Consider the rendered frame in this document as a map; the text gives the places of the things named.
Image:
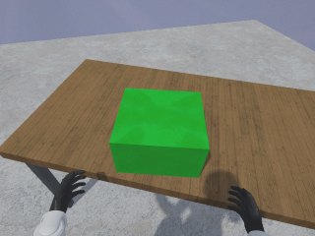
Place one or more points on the robot right hand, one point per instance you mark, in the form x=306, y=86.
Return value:
x=249, y=211

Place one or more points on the robot left forearm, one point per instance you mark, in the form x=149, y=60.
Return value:
x=52, y=223

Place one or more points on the carton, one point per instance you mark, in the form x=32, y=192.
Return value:
x=160, y=132

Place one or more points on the table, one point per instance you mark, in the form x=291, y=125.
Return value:
x=261, y=138

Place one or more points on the robot left hand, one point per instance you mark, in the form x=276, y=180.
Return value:
x=64, y=194

